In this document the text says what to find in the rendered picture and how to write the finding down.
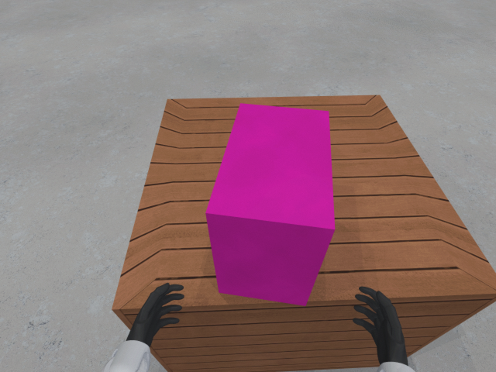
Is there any left robot forearm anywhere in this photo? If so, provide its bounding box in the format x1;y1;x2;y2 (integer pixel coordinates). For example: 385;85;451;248
102;340;151;372

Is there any pedestal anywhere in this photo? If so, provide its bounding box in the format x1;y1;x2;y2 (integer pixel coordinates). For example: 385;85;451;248
112;95;496;372

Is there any robot right hand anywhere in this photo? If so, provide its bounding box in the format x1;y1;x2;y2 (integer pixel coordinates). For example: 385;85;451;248
353;287;408;366

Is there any robot left hand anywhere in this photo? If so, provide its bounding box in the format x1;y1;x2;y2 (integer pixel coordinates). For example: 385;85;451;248
126;283;184;347

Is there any carton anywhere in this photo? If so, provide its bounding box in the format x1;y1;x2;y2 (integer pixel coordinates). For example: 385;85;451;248
205;103;335;306

